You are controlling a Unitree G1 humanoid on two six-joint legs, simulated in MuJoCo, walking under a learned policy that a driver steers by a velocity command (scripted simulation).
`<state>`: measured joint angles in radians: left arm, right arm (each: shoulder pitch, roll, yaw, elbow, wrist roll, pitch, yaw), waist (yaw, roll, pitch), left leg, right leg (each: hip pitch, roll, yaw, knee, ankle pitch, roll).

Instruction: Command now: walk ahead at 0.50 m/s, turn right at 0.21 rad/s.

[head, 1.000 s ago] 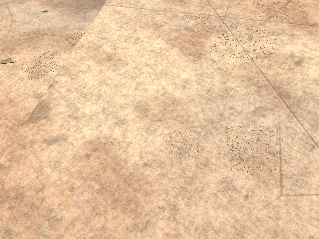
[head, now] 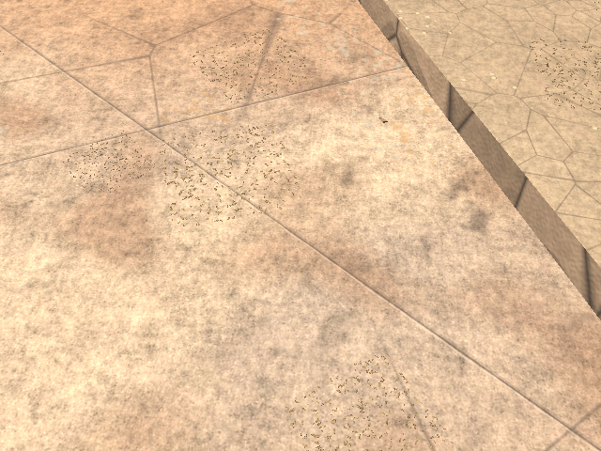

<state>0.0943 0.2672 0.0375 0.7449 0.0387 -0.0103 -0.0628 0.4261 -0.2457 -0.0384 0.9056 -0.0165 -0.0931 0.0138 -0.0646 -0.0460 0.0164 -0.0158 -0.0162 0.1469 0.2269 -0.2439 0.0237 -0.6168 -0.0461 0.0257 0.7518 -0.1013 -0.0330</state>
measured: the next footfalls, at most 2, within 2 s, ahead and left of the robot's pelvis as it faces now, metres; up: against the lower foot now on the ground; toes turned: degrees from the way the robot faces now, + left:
right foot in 0.12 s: +0.21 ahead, -0.11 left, +0.00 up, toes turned -4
left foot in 0.66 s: +0.49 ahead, +0.08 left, +0.00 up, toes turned +16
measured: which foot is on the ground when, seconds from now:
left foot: down 0.00-0.12, up 0.14-0.64, down 0.66-1.00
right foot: up 0.00-0.10, down 0.12-0.66, up 0.68-1.00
